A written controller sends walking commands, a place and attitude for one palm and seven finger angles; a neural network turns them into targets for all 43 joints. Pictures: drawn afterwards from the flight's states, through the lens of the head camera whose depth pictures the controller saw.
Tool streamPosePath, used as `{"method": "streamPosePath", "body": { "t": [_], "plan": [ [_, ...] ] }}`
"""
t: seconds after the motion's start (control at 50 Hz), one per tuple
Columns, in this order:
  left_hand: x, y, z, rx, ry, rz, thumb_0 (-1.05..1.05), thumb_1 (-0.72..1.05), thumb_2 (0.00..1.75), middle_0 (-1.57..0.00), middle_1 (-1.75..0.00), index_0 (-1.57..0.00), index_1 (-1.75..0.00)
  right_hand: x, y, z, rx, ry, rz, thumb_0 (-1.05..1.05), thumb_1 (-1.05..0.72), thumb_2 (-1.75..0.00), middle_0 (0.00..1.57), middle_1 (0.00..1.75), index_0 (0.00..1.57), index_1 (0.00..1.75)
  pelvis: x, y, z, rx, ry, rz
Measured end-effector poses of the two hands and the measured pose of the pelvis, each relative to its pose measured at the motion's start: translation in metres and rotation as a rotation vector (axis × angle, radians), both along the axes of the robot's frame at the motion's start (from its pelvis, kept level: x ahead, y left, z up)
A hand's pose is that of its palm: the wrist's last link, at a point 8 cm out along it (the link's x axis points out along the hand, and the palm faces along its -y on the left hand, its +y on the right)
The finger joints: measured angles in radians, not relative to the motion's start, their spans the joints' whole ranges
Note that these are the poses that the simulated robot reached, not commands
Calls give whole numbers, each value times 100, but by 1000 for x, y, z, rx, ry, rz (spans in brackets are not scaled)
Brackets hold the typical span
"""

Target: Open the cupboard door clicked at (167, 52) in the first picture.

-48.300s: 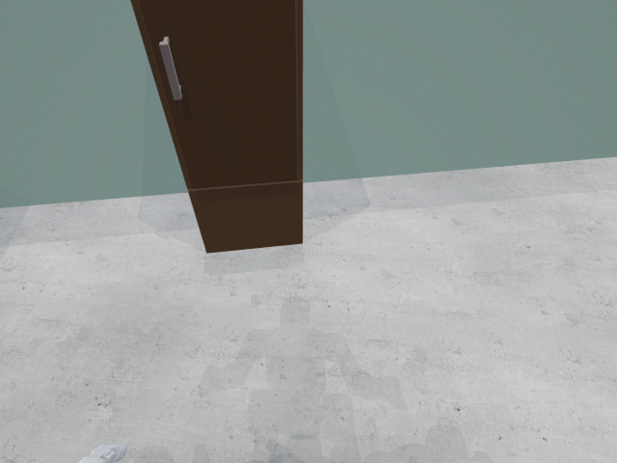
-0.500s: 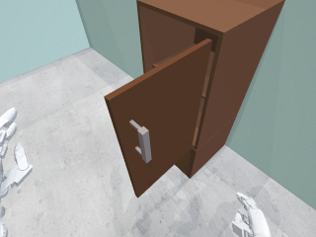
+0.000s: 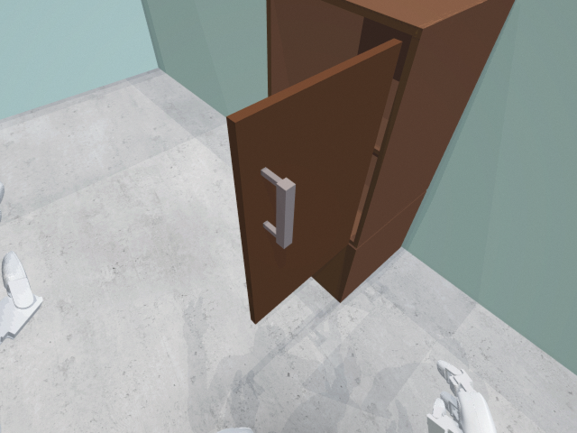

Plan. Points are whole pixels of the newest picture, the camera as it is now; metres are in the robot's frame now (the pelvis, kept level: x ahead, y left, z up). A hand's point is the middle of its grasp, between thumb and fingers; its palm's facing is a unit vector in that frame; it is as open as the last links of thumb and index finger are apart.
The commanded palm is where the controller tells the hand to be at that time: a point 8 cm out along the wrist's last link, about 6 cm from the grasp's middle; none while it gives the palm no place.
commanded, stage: step back with the hand held close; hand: left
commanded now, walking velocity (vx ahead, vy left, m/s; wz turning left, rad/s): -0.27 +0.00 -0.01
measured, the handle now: (276, 209) +0.44 +0.05 +0.05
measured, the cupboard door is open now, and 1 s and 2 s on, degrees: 91 91 91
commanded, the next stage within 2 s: stop stepping back and stand still in 0.36 s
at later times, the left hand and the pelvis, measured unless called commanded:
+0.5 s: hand (46, 370) +0.14 +0.22 +0.18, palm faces +0.28 -0.83 -0.48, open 7.4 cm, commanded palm +0.08 +0.27 +0.19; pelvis -0.09 -0.01 +0.02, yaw -6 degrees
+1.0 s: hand out of the picture +0.05 +0.22 +0.18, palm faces +0.40 -0.78 -0.48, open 7.4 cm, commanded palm +0.00 +0.25 +0.19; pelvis -0.16 -0.04 +0.02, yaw -3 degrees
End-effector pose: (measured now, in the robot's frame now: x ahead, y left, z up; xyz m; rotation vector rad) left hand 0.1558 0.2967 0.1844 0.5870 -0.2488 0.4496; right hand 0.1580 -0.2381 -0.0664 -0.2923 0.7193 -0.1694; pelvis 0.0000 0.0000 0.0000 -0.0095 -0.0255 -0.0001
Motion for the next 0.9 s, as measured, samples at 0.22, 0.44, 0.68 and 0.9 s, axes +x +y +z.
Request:
{"method": "streamPosePath", "body": {
  "t": [0.22,0.44,0.68,0.9],
  "plan": [
    [-29,9,18,15,-111,-53,2,89,90,-21,-30,-22,-31,-71,12,-6,28,58,-50,1,-91,-89,20,29,20,30,-39,4,3,-48,-18,5],
    [-51,-33,11,-33,9,-170,2,90,90,-21,-30,-21,-31,-96,-4,-2,71,31,-12,1,-90,-89,21,30,20,30,-87,-13,10,-2,77,-98],
    [-70,-29,7,18,44,-227,2,89,90,-21,-30,-22,-31,-133,-28,23,-20,-46,-93,1,-91,-89,20,29,20,30,-117,-12,10,35,48,-82],
    [-140,-46,25,71,58,-147,2,89,90,-21,-30,-22,-31,-188,-32,-3,81,45,-58,1,-91,-89,21,30,20,30,-153,-34,14,40,20,-71]
  ]
}}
